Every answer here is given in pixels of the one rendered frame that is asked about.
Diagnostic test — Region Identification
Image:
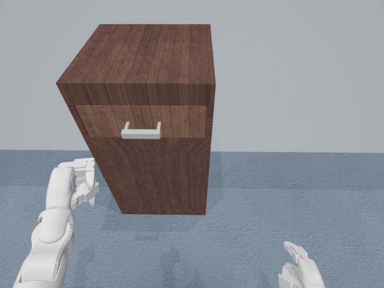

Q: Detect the robot left forearm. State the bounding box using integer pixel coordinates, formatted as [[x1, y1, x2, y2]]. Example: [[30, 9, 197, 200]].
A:
[[13, 208, 75, 288]]

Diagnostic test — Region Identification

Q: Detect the robot right hand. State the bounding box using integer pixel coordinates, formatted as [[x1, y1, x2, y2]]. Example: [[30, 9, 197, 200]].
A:
[[278, 241, 325, 288]]

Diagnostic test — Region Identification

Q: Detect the handle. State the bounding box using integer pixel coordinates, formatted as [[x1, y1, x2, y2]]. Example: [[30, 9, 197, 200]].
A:
[[121, 122, 161, 139]]

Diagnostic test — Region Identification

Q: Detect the drawer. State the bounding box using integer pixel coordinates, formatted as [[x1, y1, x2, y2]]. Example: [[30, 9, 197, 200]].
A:
[[75, 105, 206, 137]]

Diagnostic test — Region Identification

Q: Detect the robot left hand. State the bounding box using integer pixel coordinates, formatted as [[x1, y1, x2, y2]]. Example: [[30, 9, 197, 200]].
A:
[[46, 158, 99, 211]]

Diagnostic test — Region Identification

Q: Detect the cabinet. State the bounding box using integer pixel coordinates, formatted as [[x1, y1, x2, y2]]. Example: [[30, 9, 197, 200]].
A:
[[56, 24, 216, 215]]

